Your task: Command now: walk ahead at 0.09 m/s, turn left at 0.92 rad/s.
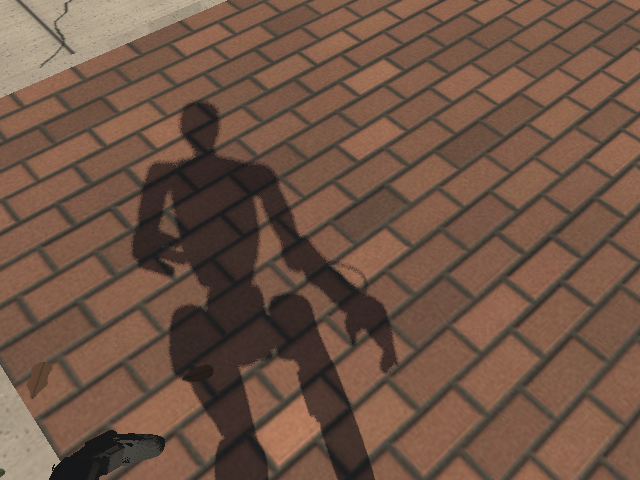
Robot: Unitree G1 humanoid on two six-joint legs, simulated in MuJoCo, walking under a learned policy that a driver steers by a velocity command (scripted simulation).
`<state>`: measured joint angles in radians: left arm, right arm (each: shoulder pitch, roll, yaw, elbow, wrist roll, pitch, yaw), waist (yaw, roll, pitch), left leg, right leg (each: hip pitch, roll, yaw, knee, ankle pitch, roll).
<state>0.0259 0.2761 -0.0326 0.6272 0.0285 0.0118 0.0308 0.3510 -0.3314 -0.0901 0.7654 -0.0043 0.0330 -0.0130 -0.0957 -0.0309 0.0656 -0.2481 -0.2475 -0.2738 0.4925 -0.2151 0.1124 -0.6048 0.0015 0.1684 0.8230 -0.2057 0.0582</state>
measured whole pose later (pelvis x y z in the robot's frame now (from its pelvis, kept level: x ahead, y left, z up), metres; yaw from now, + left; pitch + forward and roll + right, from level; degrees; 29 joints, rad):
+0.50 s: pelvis +0.05 -0.06 +0.00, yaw +28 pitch -1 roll +0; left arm 0.23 0.30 0.04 0.67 0.04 0.01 0.02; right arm 0.14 -0.32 -0.07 0.63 0.00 0.10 0.07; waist 0.02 0.01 0.10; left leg -0.41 0.03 0.02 0.88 -0.42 -0.03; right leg -0.24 -0.09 -0.21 0.47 -0.21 -0.01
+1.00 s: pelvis +0.03 -0.04 +0.00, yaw +16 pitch -1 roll +1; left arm 0.27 0.29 0.08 0.71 0.01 0.10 -0.05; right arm 0.14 -0.24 -0.03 0.70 -0.03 0.02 -0.03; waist 0.02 0.00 0.08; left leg -0.22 0.07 0.27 0.52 -0.29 0.04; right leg -0.34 -0.04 -0.09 0.81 -0.44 0.01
